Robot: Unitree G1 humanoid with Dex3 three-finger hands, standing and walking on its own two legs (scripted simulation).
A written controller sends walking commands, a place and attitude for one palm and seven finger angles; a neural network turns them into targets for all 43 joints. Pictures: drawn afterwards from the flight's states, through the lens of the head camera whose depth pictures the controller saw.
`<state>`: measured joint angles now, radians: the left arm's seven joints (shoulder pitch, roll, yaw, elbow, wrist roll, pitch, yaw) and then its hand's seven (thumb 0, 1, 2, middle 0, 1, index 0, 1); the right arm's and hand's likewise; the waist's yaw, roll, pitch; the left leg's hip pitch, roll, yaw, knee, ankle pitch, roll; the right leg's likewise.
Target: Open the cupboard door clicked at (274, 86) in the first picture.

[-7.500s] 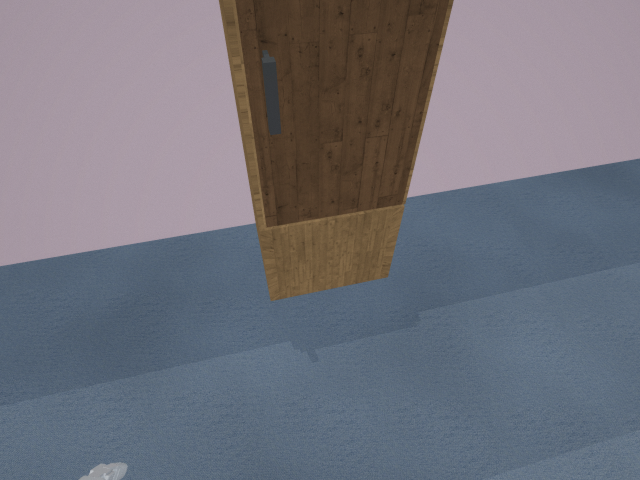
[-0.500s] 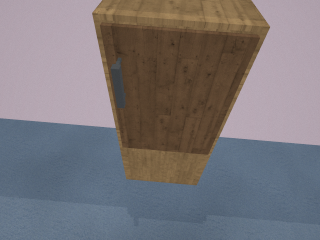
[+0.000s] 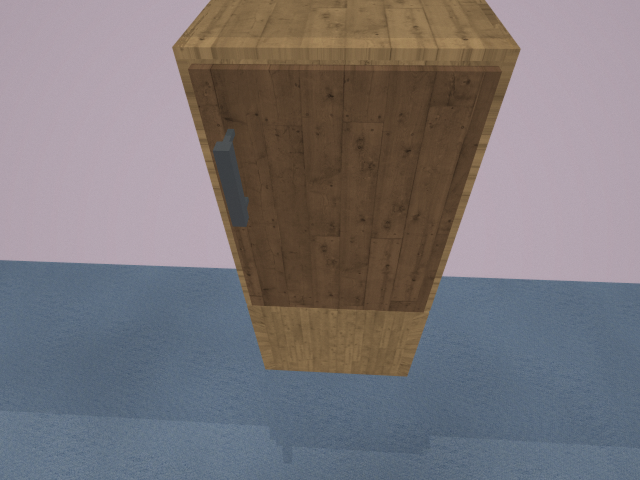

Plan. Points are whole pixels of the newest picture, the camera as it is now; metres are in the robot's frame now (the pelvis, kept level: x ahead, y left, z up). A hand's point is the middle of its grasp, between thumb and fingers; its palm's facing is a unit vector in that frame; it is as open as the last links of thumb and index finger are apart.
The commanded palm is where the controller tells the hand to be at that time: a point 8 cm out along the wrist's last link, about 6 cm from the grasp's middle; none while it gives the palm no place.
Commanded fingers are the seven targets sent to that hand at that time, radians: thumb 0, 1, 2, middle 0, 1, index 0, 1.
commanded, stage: look again from close up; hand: left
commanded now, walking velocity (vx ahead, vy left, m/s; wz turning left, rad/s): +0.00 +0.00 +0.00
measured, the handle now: (235, 179) +0.54 +0.18 +0.08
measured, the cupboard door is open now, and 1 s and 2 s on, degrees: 0 0 0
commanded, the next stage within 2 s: raise the hand with hooked fingers in 0.34 s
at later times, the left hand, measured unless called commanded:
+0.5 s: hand out of the picture +0.10 +0.15 -0.14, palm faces +0.12 -0.97 -0.21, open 7.3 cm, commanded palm +0.12 +0.20 -0.06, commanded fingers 0.00 0.81 0.86 -0.21 -0.36 -0.21 -0.36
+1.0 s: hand (190, 432) +0.18 +0.17 -0.02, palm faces +0.06 -1.00 -0.04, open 9.4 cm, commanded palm +0.17 +0.23 -0.01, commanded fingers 0.00 0.22 0.61 -0.25 -0.74 -0.25 -0.74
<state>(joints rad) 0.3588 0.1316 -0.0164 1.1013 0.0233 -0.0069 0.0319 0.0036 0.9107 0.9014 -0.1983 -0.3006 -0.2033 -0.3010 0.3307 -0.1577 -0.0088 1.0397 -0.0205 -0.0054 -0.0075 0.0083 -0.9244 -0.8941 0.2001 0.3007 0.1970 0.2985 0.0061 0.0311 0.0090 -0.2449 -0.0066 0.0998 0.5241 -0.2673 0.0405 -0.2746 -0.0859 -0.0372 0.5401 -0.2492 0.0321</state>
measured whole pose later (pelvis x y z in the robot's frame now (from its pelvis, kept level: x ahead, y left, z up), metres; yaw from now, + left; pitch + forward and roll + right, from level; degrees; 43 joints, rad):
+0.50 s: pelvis +0.02 -0.04 +0.00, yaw -1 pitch +0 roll +1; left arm 0.33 0.16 0.04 0.76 -0.06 0.02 0.03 0.01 0.92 0.90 -0.20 -0.30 -0.21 -0.30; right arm 0.30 -0.18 0.01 1.02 0.00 -0.07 -0.03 0.00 -0.91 -0.89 0.20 0.30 0.20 0.30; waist 0.00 0.02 0.03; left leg -0.19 0.05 0.08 0.47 -0.27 -0.03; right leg -0.24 -0.03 -0.05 0.51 -0.27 -0.01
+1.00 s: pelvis +0.00 -0.04 -0.07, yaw +3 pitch +10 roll -2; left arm 0.41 0.22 0.22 0.00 -0.29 -0.43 -0.38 0.01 0.45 0.71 -0.23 -0.59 -0.24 -0.59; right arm 0.15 -0.23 -0.02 0.52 0.02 -0.26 -0.05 0.01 -0.91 -0.89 0.20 0.30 0.20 0.30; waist 0.06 0.00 -0.10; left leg -0.78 0.06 -0.04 1.12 -0.52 -0.03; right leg -0.75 -0.05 -0.13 1.08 -0.51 -0.02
